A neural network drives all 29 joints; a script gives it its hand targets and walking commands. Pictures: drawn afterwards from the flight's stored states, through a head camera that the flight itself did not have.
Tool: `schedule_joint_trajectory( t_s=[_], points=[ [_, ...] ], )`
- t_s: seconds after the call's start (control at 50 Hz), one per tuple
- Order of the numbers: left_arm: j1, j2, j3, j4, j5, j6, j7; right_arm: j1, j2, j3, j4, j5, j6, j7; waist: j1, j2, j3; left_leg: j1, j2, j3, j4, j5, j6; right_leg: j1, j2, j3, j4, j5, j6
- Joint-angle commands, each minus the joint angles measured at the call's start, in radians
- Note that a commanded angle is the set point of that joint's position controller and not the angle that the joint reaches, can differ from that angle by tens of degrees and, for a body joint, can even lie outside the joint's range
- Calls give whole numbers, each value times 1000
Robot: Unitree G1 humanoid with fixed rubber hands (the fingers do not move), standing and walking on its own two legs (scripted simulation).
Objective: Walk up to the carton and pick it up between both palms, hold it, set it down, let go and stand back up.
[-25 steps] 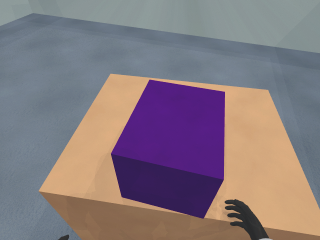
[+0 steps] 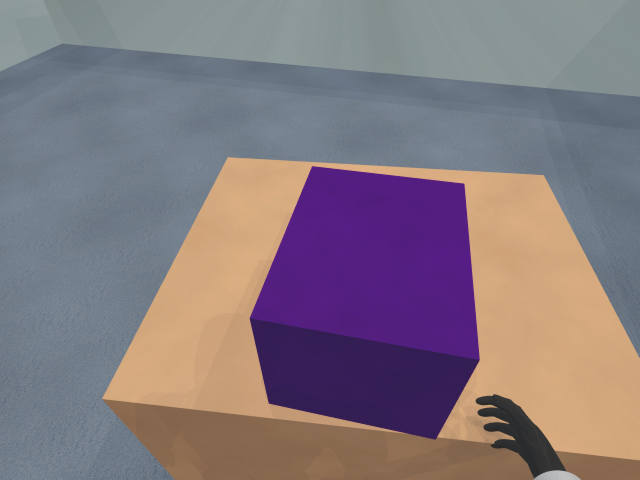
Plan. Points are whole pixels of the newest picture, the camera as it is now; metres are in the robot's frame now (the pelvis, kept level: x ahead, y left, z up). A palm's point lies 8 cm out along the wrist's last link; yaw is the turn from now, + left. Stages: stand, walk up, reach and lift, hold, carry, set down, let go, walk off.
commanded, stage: stand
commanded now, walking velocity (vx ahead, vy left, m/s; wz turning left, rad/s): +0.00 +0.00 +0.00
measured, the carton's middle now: (368, 291) +0.41 -0.07 +0.00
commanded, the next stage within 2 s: none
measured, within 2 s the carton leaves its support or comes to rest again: neither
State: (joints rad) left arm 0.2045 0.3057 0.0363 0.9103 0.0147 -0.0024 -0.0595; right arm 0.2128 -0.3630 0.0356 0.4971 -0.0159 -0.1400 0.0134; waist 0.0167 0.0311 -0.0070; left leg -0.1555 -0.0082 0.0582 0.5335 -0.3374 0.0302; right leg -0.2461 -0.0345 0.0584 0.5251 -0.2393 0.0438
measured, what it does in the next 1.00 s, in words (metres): stands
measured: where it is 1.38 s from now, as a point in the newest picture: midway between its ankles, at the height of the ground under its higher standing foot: outside the picture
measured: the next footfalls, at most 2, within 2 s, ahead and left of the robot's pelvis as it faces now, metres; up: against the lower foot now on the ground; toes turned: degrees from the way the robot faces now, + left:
none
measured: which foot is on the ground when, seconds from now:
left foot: down 0.00-1.00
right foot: down 0.00-1.00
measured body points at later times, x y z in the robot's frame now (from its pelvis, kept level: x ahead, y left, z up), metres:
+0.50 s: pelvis -0.01 +0.00 +0.00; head -0.03 -0.02 +0.45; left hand +0.08 +0.28 -0.11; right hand +0.20 -0.26 -0.04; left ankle -0.03 +0.10 -0.73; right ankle +0.03 -0.16 -0.73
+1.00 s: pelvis -0.01 +0.00 +0.01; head -0.03 -0.01 +0.46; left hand +0.07 +0.29 -0.12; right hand +0.20 -0.26 -0.04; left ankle -0.03 +0.10 -0.73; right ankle +0.03 -0.16 -0.73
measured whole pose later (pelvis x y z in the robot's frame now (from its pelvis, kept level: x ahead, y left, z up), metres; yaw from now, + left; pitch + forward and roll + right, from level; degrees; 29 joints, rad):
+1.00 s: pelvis -0.01 +0.00 +0.01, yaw -2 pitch -4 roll +1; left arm 0.17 0.31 0.03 1.03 0.01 0.01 -0.04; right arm 0.07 -0.34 0.03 0.65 -0.01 -0.14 0.02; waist 0.03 0.02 0.02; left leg -0.09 -0.01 0.10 0.42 -0.27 0.03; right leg -0.21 -0.04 0.10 0.44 -0.17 0.05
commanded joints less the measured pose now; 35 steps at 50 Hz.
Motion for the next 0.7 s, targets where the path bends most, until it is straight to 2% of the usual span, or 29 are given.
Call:
schedule_joint_trajectory(
  t_s=[0.0, 0.04, 0.06, 0.14, 0.24, 0.3, 0.34, 0.4, 0.46, 0.52, 0.54, 0.58, 0.68],
  points=[
    [-71, 216, 54, -88, -4, -33, 18, -22, -202, -94, 63, -13, 63, -36, -1, 110, 33, -92, 137, -135, -186, 199, 9, 42, -43, 24, -51, 176, -90],
    [-82, 218, 52, -78, -6, -31, 20, -24, -196, -93, 75, -12, 63, -35, -6, 97, 36, -73, 130, -125, -181, 217, 5, 38, -50, 32, -57, 189, -93],
    [-84, 212, 49, -74, -6, -31, 20, -29, -200, -92, 79, -10, 65, -36, -6, 111, 29, -72, 129, -123, -186, 204, 5, 40, -49, 31, -59, 182, -91],
    [-88, 215, 46, -53, -9, -27, 21, -44, -199, -91, 101, -10, 67, -36, -6, 108, 36, -68, 132, -119, -197, 200, 1, 48, -53, 33, -65, 186, -90],
    [-101, 222, 44, -33, -8, -25, 24, -46, -196, -91, 128, -9, 73, -36, -12, 78, 40, -54, 128, -110, -207, 165, -2, 46, -56, 43, -86, 175, -90],
    [-102, 216, 42, -21, -10, -23, 23, -62, -201, -91, 142, -11, 73, -36, -6, 100, 63, -68, 130, -111, -228, 97, 0, 31, -57, 52, -104, 141, -88],
    [-113, 227, 45, -17, -6, -24, 25, -68, -195, -90, 150, -11, 76, -35, -7, 65, 73, -66, 126, -106, -230, 70, 0, 22, -59, 58, -115, 133, -89],
    [-120, 222, 43, -9, -7, -24, 23, -65, -200, -93, 165, -8, 77, -35, -15, 58, 63, -38, 123, -103, -233, 56, -1, 6, -59, 62, -125, 117, -87],
    [-115, 224, 42, 1, -5, -24, 26, -80, -197, -93, 176, -12, 78, -33, -10, 61, 73, -50, 129, -110, -248, 18, 1, 4, -56, 64, -126, 97, -87],
    [-119, 227, 44, 6, -7, -22, 26, -77, -202, -96, 187, -10, 79, -32, -16, 52, 69, -34, 126, -102, -244, 30, 0, -3, -58, 69, -133, 108, -86],
    [-116, 230, 44, 9, -7, -24, 27, -89, -195, -94, 190, -11, 80, -31, -8, 47, 70, -34, 125, -100, -239, 31, 1, -2, -62, 76, -140, 113, -88],
    [-118, 223, 42, 10, -7, -23, 27, -94, -204, -97, 195, -12, 79, -31, -11, 66, 73, -36, 129, -107, -256, 8, 0, -7, -57, 72, -135, 97, -86],
    [-109, 231, 43, 19, -8, -21, 28, -106, -198, -98, 206, -12, 80, -31, -7, 64, 82, -26, 129, -99, -260, 8, 0, -17, -59, 80, -148, 107, -85]
  ],
)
